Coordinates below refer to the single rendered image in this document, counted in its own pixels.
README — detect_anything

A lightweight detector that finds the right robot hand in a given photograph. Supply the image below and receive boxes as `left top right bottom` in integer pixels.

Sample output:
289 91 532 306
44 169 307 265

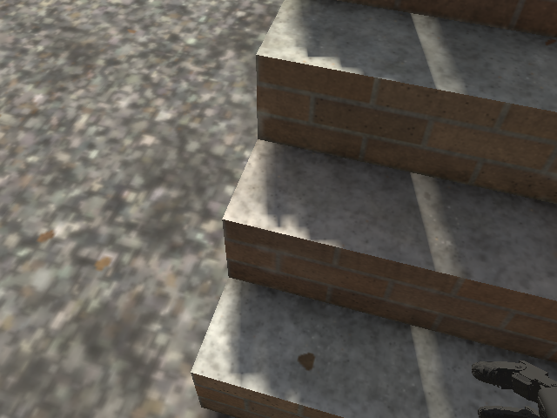
472 361 557 418

